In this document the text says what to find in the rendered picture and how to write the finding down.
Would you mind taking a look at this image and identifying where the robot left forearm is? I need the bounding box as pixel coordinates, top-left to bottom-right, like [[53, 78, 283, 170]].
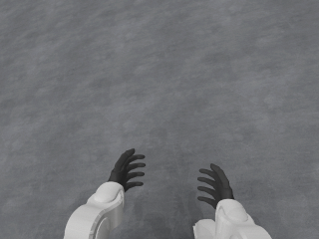
[[64, 181, 125, 239]]

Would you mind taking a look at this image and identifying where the robot left hand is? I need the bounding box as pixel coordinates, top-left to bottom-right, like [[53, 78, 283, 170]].
[[108, 148, 146, 192]]

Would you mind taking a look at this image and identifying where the right robot thigh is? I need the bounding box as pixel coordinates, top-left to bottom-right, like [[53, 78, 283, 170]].
[[192, 219, 217, 239]]

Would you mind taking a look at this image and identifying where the robot right forearm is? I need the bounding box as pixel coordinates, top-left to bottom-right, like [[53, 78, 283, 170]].
[[214, 199, 272, 239]]

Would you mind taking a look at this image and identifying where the robot right hand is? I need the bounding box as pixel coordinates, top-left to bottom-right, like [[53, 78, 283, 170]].
[[197, 163, 235, 209]]

